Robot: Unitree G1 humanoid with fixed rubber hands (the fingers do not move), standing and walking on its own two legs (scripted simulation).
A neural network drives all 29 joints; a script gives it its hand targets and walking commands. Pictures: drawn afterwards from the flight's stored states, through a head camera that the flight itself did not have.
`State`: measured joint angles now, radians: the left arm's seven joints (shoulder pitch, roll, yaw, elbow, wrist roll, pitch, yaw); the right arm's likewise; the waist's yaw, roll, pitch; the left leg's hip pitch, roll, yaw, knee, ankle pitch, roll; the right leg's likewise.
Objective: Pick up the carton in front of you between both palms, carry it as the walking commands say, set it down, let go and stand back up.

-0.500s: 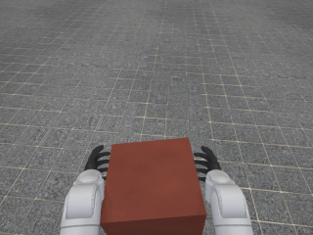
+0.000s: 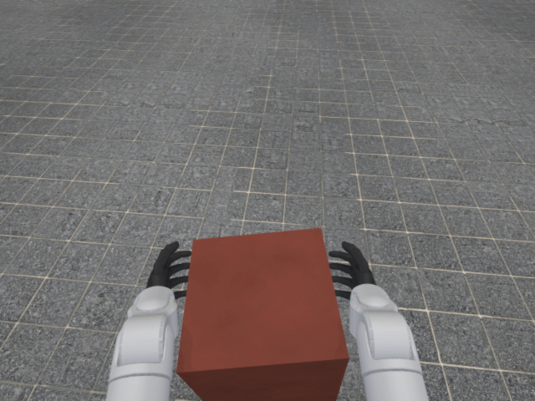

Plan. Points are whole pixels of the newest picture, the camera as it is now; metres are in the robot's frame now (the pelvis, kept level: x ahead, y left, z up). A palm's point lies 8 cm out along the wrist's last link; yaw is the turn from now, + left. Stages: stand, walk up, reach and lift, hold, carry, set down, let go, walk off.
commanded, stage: carry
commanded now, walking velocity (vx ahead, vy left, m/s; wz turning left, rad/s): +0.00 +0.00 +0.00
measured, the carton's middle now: (266, 325) +0.29 +0.00 -0.07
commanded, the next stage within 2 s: hold in 1.26 s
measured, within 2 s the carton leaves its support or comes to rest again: neither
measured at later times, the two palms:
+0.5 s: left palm (154, 324) +0.25 +0.15 +0.04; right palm (373, 320) +0.24 -0.15 +0.04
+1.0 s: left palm (148, 342) +0.22 +0.15 +0.04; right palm (373, 335) +0.22 -0.15 +0.04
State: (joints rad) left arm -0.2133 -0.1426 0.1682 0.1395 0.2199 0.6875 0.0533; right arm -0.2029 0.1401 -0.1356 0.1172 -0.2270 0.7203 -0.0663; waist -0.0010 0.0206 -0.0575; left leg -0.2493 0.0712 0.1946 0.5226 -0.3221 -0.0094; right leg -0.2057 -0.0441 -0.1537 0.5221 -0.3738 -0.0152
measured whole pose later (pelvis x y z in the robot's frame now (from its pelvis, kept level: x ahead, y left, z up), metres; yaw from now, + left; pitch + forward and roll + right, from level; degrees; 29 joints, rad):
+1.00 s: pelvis -0.07 +0.00 +0.00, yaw +0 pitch +2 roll +0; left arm -0.23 -0.14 0.19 0.18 0.24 0.73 0.05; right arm -0.23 0.15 -0.15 0.17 -0.25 0.76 -0.05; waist 0.00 0.02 -0.07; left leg -0.32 0.09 0.19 0.53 -0.23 0.01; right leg -0.28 -0.03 -0.16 0.52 -0.28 -0.03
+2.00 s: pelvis -0.12 +0.03 -0.04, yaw -3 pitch +9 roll +0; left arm -0.68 -0.25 0.62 0.56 0.49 0.36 0.05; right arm -0.74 0.13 -0.54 0.68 -0.51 0.35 0.03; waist 0.02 0.01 0.15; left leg -0.69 -0.03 0.02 0.80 -0.26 0.03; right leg -0.68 0.02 0.03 0.83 -0.30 -0.01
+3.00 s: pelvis -0.16 +0.02 -0.30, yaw -5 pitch +45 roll +2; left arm -0.97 -0.11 0.57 0.67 0.19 0.21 0.17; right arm -1.13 -0.10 -0.27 0.91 -0.20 0.25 -0.10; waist 0.08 0.02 -0.10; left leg -2.11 -0.07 -0.02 1.82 -0.50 -0.04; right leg -2.12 0.09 0.02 1.84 -0.50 -0.01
